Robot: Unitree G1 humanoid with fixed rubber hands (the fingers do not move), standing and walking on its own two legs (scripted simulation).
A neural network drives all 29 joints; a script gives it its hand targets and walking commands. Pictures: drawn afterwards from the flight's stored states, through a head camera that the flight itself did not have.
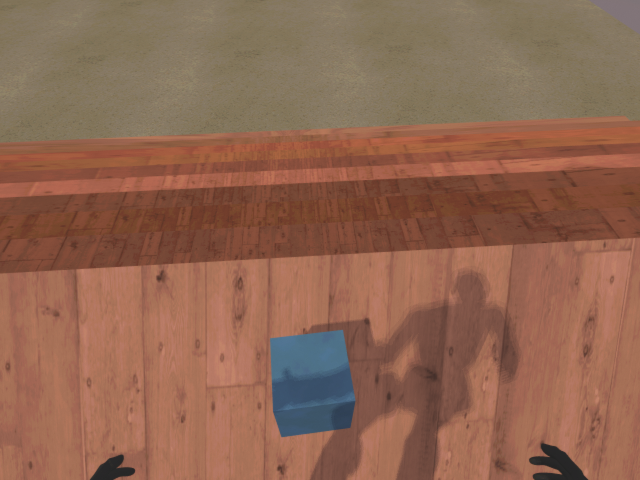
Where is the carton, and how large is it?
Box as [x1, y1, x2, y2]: [270, 330, 354, 436]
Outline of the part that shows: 342,330 270,338 273,412 281,436 345,428 350,426 354,405 354,395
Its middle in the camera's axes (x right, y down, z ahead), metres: -0.03 +0.42 +1.13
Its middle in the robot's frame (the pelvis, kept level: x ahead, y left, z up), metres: +0.46 +0.04 -0.66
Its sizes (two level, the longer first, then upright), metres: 0.210 0.200 0.250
